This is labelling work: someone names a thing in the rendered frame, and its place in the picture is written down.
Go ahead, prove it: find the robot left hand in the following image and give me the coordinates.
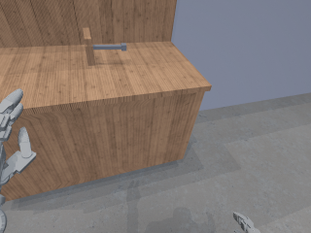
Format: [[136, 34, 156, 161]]
[[0, 88, 37, 193]]

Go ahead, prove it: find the counter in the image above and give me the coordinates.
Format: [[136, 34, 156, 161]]
[[0, 0, 212, 202]]

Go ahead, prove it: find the tap lever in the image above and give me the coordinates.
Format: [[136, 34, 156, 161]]
[[92, 43, 127, 51]]

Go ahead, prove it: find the robot right hand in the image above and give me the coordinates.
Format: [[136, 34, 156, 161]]
[[233, 212, 260, 233]]

